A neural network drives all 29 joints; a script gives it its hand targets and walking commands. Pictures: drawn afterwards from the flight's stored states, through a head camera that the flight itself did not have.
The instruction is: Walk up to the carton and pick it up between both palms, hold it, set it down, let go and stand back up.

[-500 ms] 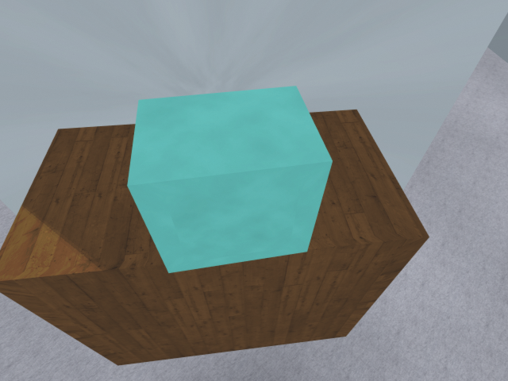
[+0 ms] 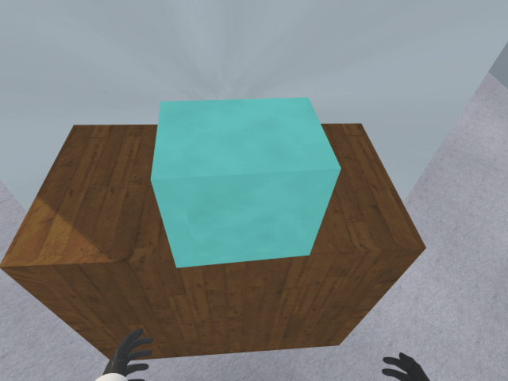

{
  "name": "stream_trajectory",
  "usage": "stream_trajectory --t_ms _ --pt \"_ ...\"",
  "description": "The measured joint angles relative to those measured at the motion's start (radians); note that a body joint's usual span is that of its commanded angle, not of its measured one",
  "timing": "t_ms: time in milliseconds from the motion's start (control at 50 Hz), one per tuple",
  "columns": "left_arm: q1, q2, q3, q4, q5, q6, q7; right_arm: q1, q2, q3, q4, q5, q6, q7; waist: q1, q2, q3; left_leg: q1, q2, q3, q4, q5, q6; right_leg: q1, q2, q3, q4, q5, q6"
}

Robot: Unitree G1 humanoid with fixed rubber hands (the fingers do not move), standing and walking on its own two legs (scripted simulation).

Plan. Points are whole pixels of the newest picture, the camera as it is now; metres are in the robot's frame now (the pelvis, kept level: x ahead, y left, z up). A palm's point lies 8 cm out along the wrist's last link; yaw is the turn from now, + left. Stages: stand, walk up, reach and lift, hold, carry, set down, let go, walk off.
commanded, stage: reach and lift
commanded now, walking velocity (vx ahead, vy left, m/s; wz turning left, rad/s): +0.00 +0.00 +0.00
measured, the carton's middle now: (241, 184) +0.44 +0.05 +0.06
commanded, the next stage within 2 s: none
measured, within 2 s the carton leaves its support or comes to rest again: neither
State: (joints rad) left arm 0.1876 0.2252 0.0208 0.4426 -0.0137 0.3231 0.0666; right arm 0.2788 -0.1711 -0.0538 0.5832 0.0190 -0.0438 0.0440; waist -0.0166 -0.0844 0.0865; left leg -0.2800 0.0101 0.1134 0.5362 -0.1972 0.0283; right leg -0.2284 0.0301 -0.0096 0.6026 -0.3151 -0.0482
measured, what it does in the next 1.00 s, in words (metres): shifts its weight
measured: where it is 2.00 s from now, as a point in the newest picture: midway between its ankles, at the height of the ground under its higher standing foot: outside the picture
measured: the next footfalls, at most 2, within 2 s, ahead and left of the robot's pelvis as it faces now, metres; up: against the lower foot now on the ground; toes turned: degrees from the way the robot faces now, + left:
none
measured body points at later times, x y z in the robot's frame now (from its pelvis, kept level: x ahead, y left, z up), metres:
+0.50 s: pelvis +0.01 +0.01 +0.01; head +0.02 +0.04 +0.46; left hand +0.21 +0.22 -0.06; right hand +0.19 -0.23 -0.04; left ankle +0.06 +0.10 -0.73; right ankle +0.01 -0.09 -0.73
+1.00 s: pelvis +0.06 +0.00 +0.02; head +0.06 +0.02 +0.47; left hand +0.24 +0.23 +0.00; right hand +0.25 -0.23 +0.01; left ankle +0.06 +0.11 -0.73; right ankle +0.01 -0.09 -0.73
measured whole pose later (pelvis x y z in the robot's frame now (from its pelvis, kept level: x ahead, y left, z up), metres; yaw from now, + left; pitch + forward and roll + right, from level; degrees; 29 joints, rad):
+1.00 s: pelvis +0.06 +0.00 +0.02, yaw +0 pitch -1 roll +1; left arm 0.38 0.20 -0.02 0.17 -0.13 -0.11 0.12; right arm 0.36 -0.28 0.03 0.28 0.29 -0.23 0.10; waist 0.03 -0.04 -0.01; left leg -0.15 0.00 0.09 0.36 -0.19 0.02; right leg -0.07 0.04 0.00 0.35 -0.27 -0.04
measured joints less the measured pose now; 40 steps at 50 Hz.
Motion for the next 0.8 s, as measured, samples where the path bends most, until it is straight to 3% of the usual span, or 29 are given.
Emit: stream_trajectory --t_ms 240,560,800 --pt "0.027 0.004 -0.053 -0.02 -0.107 -0.154 0.037 0.025 0.006 -0.005 -0.109 0.0 -0.019 0.033 0.003 0.045 -0.015 0.021 -0.012 0.009 -0.09 0.049 0.013 0.011 -0.007 0.011 -0.078 0.05 0.014" --pt "0.054 -0.052 -0.062 -0.122 -0.08 -0.239 0.099 -0.012 -0.058 0.004 -0.133 0.123 -0.039 0.091 0.037 0.019 -0.051 0.083 -0.019 0.014 -0.166 0.051 0.017 0.077 -0.009 0.024 -0.173 0.068 0.022" --pt "0.173 -0.041 -0.058 -0.227 -0.093 -0.361 0.087 0.056 -0.083 0.033 -0.216 0.2 -0.128 0.087 0.04 0.041 -0.086 0.111 -0.019 -0.002 -0.186 0.022 0.009 0.128 -0.005 0.016 -0.235 0.057 0.018"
